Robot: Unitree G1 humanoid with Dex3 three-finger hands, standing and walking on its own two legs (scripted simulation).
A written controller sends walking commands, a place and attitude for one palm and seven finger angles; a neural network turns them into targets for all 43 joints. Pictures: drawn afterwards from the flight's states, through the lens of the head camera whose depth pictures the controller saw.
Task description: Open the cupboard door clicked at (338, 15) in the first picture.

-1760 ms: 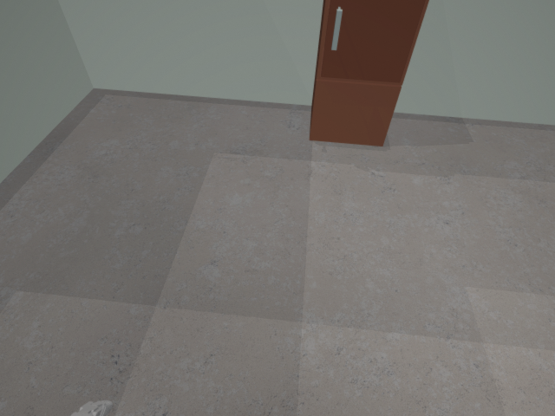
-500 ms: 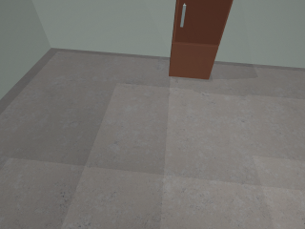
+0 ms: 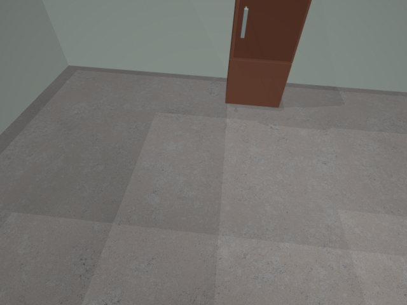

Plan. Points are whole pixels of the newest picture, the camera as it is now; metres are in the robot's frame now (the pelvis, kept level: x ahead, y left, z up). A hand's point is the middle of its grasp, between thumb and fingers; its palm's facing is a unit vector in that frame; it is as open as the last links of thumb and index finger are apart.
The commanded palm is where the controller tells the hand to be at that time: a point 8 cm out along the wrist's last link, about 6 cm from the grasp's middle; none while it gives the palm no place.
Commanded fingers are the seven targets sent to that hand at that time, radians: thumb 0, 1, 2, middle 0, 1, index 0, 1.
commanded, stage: look at it before walking up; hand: left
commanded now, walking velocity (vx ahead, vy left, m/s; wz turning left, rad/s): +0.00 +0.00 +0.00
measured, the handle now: (244, 22) +1.73 -0.16 -0.11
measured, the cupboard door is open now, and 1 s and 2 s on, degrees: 0 0 0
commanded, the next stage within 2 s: walk to a spot facing it in 0.08 s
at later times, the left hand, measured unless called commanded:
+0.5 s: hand out of the picture +0.06 +0.18 -0.18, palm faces -0.11 -0.97 -0.23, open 7.3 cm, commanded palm none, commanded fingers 0.00 0.90 0.90 -0.20 -0.30 -0.20 -0.30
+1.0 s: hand (145, 296) +0.19 +0.15 -0.20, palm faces -0.14 -0.98 -0.14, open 7.3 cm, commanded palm none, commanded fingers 0.00 0.90 0.90 -0.20 -0.30 -0.20 -0.30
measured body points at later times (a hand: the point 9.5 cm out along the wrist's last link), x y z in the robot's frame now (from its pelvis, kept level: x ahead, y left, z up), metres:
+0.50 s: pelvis +0.05 -0.02 -0.02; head +0.05 -0.03 +0.43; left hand +0.06 +0.23 -0.16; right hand +0.03 -0.28 -0.17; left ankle +0.00 +0.12 -0.75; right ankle +0.02 -0.12 -0.74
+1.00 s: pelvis +0.26 -0.02 -0.03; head +0.29 -0.01 +0.41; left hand +0.20 +0.20 -0.19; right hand +0.33 -0.27 -0.16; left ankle +0.37 +0.04 -0.75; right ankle +0.04 -0.11 -0.72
